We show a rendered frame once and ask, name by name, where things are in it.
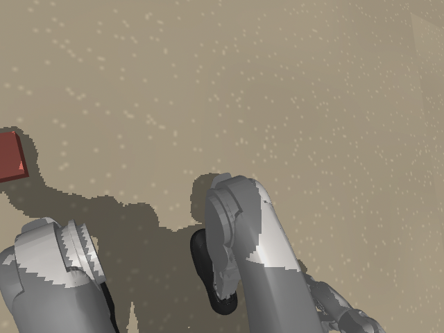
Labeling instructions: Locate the right robot hand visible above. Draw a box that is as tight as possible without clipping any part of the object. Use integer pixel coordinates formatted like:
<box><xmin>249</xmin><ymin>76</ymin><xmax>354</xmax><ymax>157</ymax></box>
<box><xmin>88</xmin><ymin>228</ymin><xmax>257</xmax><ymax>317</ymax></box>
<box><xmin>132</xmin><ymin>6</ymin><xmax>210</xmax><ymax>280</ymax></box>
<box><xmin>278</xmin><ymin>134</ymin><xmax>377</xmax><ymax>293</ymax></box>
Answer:
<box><xmin>302</xmin><ymin>272</ymin><xmax>353</xmax><ymax>333</ymax></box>

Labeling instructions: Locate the right robot foot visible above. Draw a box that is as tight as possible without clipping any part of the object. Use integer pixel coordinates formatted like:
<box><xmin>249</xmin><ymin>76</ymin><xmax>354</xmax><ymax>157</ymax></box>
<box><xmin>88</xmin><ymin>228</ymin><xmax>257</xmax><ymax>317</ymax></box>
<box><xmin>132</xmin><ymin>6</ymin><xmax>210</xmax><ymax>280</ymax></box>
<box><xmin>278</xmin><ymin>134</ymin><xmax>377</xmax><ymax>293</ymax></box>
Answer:
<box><xmin>190</xmin><ymin>228</ymin><xmax>237</xmax><ymax>315</ymax></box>

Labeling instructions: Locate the left robot foot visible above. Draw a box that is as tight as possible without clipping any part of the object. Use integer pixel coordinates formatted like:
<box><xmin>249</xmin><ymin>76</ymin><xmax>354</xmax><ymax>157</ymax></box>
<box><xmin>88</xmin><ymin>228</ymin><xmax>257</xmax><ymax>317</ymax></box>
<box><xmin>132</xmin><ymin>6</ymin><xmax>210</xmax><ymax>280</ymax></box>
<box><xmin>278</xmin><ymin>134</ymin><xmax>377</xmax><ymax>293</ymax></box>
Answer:
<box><xmin>100</xmin><ymin>282</ymin><xmax>120</xmax><ymax>333</ymax></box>

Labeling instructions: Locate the right robot arm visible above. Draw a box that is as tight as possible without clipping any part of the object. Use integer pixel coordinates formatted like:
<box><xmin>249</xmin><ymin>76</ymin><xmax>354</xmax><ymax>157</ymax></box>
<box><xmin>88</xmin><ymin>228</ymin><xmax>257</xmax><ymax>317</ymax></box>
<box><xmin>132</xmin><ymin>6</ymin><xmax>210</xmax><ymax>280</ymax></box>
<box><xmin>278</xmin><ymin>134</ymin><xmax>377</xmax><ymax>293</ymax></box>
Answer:
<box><xmin>338</xmin><ymin>309</ymin><xmax>386</xmax><ymax>333</ymax></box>

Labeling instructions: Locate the small box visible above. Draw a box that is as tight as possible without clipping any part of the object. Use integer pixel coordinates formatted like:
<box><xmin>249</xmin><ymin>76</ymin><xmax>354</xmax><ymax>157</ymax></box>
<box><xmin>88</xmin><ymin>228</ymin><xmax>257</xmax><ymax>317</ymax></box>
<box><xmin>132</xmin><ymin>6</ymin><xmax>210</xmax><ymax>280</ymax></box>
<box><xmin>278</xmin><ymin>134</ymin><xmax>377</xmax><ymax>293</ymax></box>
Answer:
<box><xmin>0</xmin><ymin>131</ymin><xmax>29</xmax><ymax>183</ymax></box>

